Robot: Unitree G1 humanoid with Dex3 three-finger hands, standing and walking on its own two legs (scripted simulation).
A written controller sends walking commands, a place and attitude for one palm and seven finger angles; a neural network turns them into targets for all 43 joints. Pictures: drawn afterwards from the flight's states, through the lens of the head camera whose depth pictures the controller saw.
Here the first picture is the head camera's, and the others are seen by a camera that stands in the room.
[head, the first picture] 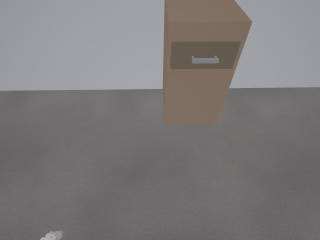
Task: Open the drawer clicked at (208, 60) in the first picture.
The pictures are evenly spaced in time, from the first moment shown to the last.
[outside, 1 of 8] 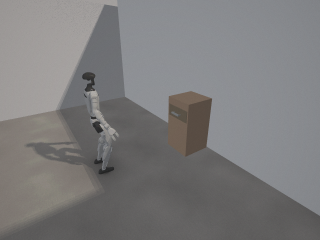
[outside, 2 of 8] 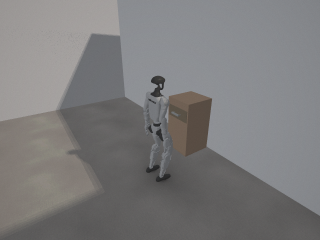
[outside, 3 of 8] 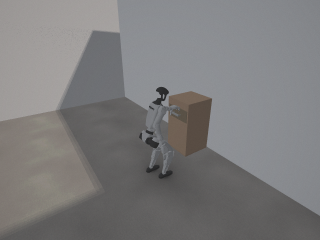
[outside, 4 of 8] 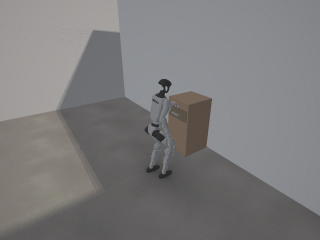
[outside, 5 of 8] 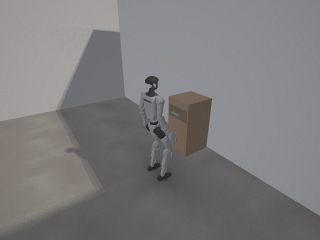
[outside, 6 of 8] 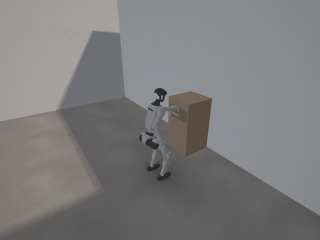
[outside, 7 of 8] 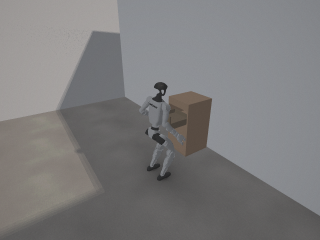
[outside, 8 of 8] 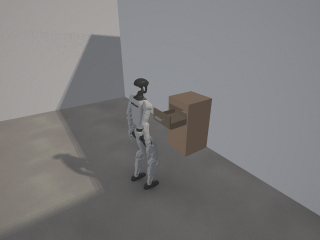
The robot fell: no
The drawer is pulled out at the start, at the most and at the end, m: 0.00 0.30 0.29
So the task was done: yes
